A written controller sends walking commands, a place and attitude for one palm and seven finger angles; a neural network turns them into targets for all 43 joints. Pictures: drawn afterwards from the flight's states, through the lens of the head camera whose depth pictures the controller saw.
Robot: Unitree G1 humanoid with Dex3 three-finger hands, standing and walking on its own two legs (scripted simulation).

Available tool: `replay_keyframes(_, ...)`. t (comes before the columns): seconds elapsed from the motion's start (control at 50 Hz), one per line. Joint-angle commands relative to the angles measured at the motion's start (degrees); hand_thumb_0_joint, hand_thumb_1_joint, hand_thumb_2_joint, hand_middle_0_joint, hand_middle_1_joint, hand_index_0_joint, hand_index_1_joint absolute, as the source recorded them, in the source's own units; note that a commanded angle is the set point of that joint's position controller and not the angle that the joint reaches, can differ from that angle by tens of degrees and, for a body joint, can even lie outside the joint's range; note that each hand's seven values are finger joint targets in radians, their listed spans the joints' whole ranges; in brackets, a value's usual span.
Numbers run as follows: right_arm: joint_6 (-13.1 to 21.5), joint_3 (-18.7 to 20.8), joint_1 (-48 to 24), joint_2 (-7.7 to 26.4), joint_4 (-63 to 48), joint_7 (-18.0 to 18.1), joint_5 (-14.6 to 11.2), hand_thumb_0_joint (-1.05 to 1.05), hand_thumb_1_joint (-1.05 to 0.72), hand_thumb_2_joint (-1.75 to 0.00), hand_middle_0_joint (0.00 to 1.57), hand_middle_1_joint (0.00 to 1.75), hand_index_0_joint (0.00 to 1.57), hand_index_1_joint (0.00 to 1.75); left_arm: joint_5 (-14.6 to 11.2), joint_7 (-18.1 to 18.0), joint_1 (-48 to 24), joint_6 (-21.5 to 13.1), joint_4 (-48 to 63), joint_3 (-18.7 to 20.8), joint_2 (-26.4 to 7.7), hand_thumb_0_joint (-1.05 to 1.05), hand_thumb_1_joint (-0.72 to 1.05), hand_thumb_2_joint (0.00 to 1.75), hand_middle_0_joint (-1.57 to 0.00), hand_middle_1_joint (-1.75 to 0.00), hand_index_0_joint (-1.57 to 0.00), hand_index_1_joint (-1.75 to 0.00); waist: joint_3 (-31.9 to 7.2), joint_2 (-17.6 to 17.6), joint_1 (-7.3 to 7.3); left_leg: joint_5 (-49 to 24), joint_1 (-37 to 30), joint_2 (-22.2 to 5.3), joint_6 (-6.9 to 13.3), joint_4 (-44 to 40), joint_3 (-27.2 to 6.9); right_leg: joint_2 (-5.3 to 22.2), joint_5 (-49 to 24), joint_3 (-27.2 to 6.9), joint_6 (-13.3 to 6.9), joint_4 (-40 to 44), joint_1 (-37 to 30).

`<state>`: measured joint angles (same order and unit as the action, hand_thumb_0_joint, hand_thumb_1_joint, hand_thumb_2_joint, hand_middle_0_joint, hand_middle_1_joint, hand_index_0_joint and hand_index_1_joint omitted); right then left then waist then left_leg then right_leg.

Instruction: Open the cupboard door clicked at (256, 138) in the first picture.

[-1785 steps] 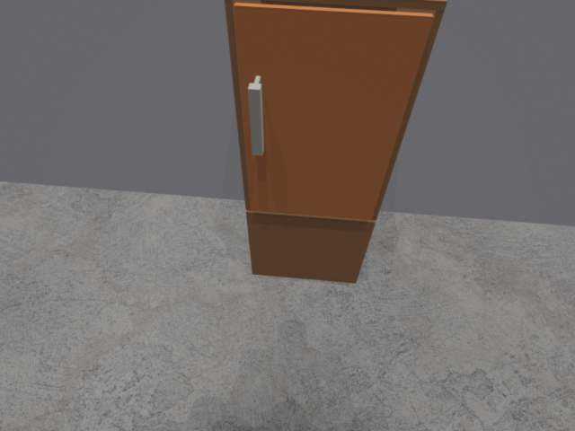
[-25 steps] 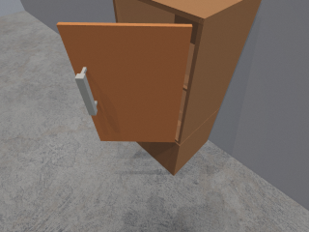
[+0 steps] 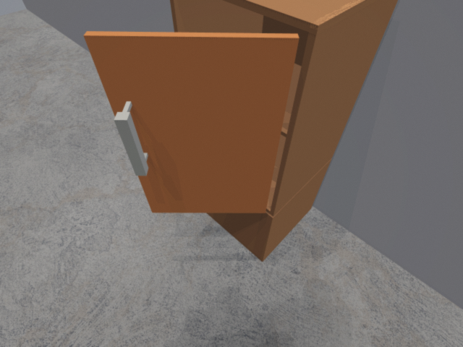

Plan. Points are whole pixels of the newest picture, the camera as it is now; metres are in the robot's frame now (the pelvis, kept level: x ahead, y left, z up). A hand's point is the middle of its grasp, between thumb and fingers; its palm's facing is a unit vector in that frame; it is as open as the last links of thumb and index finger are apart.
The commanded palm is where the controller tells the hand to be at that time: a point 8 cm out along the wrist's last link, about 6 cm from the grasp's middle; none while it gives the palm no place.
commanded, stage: come to a stop and stand still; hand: left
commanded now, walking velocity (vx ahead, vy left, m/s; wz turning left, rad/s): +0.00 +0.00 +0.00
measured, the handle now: (135, 140) +0.54 +0.26 +0.02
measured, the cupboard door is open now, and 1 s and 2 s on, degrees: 44 44 44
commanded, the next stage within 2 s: look again from close up in 0.54 s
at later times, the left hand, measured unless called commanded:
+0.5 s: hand out of the picture -0.02 +0.16 -0.17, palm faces +0.02 -0.98 -0.20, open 7.4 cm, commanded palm none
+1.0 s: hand out of the picture -0.02 +0.15 -0.17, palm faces +0.02 -0.98 -0.20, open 7.4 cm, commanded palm none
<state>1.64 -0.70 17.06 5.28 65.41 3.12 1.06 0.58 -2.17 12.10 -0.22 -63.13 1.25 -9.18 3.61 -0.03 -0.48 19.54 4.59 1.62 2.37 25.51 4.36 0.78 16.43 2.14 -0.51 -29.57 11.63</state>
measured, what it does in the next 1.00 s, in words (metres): stands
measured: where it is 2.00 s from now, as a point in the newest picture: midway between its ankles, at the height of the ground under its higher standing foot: outside the picture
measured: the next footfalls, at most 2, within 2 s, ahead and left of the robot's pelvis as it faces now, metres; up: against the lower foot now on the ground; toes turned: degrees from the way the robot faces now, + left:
none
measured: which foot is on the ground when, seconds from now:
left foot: down 0.00-1.00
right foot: down 0.00-1.00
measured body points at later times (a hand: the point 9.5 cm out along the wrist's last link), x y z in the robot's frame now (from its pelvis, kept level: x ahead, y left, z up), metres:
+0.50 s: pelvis -0.02 -0.01 +0.00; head -0.02 -0.03 +0.45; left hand -0.02 +0.21 -0.15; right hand -0.02 -0.23 -0.16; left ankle -0.06 +0.09 -0.74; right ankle -0.01 -0.11 -0.74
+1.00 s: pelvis -0.02 -0.02 +0.00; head -0.01 -0.03 +0.45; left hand -0.02 +0.20 -0.15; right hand -0.04 -0.23 -0.16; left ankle -0.06 +0.09 -0.74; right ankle -0.01 -0.11 -0.74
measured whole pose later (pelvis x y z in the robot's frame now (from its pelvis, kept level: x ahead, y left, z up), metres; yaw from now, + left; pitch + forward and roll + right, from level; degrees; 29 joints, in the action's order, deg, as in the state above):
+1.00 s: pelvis -0.02 -0.02 +0.00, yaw +0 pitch -2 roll +1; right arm 1.4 -1.2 17.4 7.4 66.1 2.0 0.7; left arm 0.6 -2.0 15.6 -1.4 -65.0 -0.6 -8.1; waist 3.0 0.5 0.1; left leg 16.8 5.3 0.1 0.7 23.9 3.9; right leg -0.8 13.2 2.8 -2.4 -26.6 11.7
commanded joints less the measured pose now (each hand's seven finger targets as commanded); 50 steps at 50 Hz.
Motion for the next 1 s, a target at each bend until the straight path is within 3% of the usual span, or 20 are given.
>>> replay_keyframes(0.0,0.6,2.4,-0.3,10.8,-4.5,-0.4,-1.2,0.00,-0.90,-0.90,0.20,0.30,0.20,0.30,0.4,-2.4,10.5,-1.3,-0.9,0.2,-5.9,0.00,0.90,0.90,-0.20,-0.30,-0.20,-0.30,-2.7,-3.2,2.44,-35.9,5.3,-10.3,-1.1,7.1,-4.1,7.1,-39.7,-5.3,-0.6,2.1,-2.4)
replay_keyframes(0.02,0.5,1.9,2.9,8.1,-6.0,-0.9,-0.6,0.00,-0.90,-0.90,0.20,0.30,0.20,0.30,0.1,-2.1,9.8,-2.1,1.3,0.2,-6.5,0.00,0.90,0.90,-0.20,-0.30,-0.20,-0.30,-8.3,-2.3,0.53,-16.3,7.6,-6.5,-1.4,5.8,-4.8,9.0,-38.2,-8.3,-2.7,1.2,-8.1)
replay_keyframes(0.04,0.3,1.7,3.5,6.8,-5.9,-1.0,-0.7,0.00,-0.90,-0.90,0.20,0.30,0.20,0.30,-0.1,-1.8,7.4,-2.2,2.1,-0.5,-5.9,0.00,0.90,0.90,-0.20,-0.30,-0.20,-0.30,-7.2,-2.3,-0.68,-7.0,7.8,-6.3,-1.4,2.2,-5.1,9.5,-33.0,-8.6,-3.6,1.4,-5.2)
replay_keyframes(0.06,0.3,1.6,5.0,6.3,-5.9,-1.1,-0.6,0.00,-0.90,-0.90,0.20,0.30,0.20,0.30,-0.1,-1.4,5.7,-2.1,3.0,-0.8,-4.9,0.00,0.90,0.90,-0.20,-0.30,-0.20,-0.30,-5.7,1.0,-1.28,-10.2,7.3,-6.9,-0.9,0.0,-6.1,7.8,-26.9,-7.4,-3.7,0.8,-3.0)
replay_keyframes(0.08,0.5,1.3,5.5,6.1,-5.6,-1.1,-0.1,0.00,-0.90,-0.90,0.20,0.30,0.20,0.30,-0.2,-1.1,5.4,-2.2,3.2,-0.9,-4.5,0.00,0.90,0.90,-0.20,-0.30,-0.20,-0.30,-5.4,5.6,-0.75,-18.2,6.2,-7.6,-0.4,-0.2,-5.9,6.2,-25.2,-6.3,-3.7,0.0,-2.8)
replay_keyframes(0.12,0.5,1.1,4.4,7.0,-6.0,-0.9,-0.2,0.00,-0.90,-0.90,0.20,0.30,0.20,0.30,-0.3,-0.7,5.9,-2.1,3.0,-1.1,-4.5,0.00,0.90,0.90,-0.20,-0.30,-0.20,-0.30,-3.8,5.2,-0.28,-22.6,5.8,-8.4,-0.1,-0.7,-6.6,5.1,-20.5,-5.6,-3.4,0.8,-2.3)
replay_keyframes(0.16,0.3,1.1,3.9,7.9,-6.4,-0.8,-0.3,0.00,-0.90,-0.90,0.20,0.30,0.20,0.30,-0.3,-0.5,5.6,-1.7,2.8,-1.2,-4.1,0.00,0.90,0.90,-0.20,-0.30,-0.20,-0.30,-1.1,1.5,-0.29,-17.5,6.5,-8.5,0.1,-2.4,-6.7,4.7,-16.0,-5.5,-3.2,2.5,-1.2)
replay_keyframes(0.2,0.1,0.8,3.3,8.2,-6.5,-1.0,-0.3,0.00,-0.90,-0.90,0.20,0.30,0.20,0.30,-0.2,-0.3,5.3,-1.4,2.8,-1.4,-4.1,0.00,0.90,0.90,-0.20,-0.30,-0.20,-0.30,2.5,1.0,-0.07,-12.1,8.4,-8.2,0.2,-4.6,-6.9,4.4,-11.4,-5.8,-3.0,3.9,0.0)
replay_keyframes(0.26,0.0,0.6,2.8,8.7,-6.5,-1.4,-0.2,0.00,-0.90,-0.90,0.20,0.30,0.20,0.30,-0.2,0.0,5.5,-1.2,2.9,-1.4,-4.5,0.00,0.90,0.90,-0.20,-0.30,-0.20,-0.30,4.2,0.0,-0.04,-4.4,9.4,-7.3,0.3,-6.7,-7.2,4.3,-4.7,-7.2,-3.0,6.3,1.5)
replay_keyframes(0.36,0.1,0.4,3.2,8.9,-5.2,-1.5,-0.3,0.00,-0.90,-0.90,0.20,0.30,0.20,0.30,-0.2,0.1,6.1,-1.5,2.4,-1.4,-5.0,0.00,0.90,0.90,-0.20,-0.30,-0.20,-0.30,2.3,-2.0,-0.28,-4.4,7.1,-6.8,0.2,-6.6,-6.3,4.9,-3.9,-8.3,-3.0,8.2,1.2)
replay_keyframes(0.4,0.3,0.3,3.3,8.9,-4.5,-1.5,-0.3,0.00,-0.90,-0.90,0.20,0.30,0.20,0.30,-0.2,0.1,6.0,-1.6,2.3,-1.4,-4.8,0.00,0.90,0.90,-0.20,-0.30,-0.20,-0.30,1.9,0.0,-0.11,-6.3,7.0,-7.0,0.2,-7.0,-6.5,4.8,-6.1,-7.7,-2.9,7.5,0.4)
replay_keyframes(0.44,0.4,0.2,3.2,8.7,-3.9,-1.4,-0.4,0.00,-0.90,-0.90,0.20,0.30,0.20,0.30,-0.3,0.1,6.6,-1.7,1.8,-1.4,-4.8,0.00,0.90,0.90,-0.20,-0.30,-0.20,-0.30,1.0,-0.4,0.06,-7.1,6.6,-7.1,0.1,-6.9,-6.3,5.0,-8.0,-7.7,-2.9,7.4,-0.6)
replay_keyframes(0.98,0.4,0.5,4.6,6.7,-0.1,-0.9,-0.4,0.00,-0.90,-0.90,0.20,0.30,0.20,0.30,-0.2,-0.1,6.6,-1.7,0.1,-1.0,-4.2,0.00,0.90,0.90,-0.20,-0.30,-0.20,-0.30,1.2,-0.2,0.39,-10.2,6.1,-7.6,-0.4,-7.0,-5.8,5.3,-13.0,-7.0,-3.0,7.5,-1.8)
